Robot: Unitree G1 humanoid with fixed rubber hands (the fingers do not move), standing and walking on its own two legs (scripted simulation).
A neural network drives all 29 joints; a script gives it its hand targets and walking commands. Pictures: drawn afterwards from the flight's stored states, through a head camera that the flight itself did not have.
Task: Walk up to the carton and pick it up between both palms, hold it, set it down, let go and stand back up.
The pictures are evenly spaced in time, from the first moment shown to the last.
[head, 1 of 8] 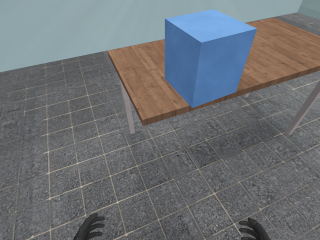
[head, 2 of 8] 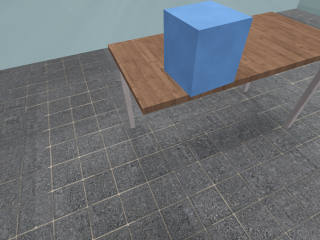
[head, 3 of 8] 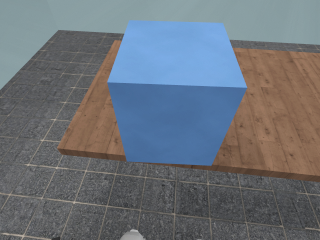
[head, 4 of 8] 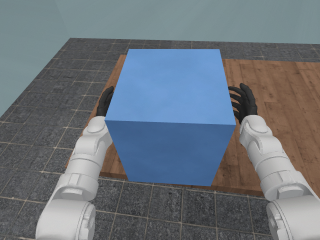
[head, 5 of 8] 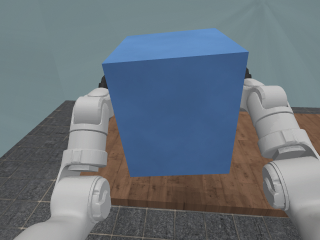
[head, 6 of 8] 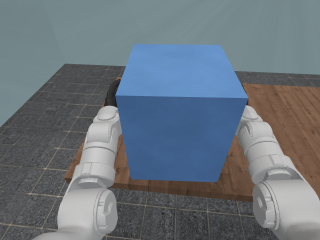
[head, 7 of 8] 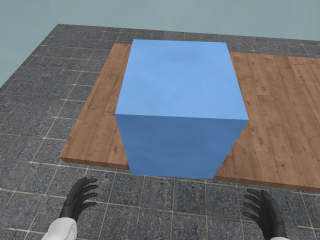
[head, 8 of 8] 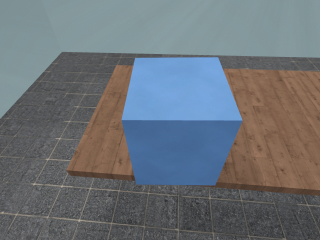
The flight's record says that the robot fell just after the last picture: no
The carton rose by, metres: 0.20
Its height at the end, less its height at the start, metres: +0.00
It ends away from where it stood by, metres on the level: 0.02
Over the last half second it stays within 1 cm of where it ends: yes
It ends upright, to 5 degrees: yes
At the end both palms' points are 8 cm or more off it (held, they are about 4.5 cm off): yes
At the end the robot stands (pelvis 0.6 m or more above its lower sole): yes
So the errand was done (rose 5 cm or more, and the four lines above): yes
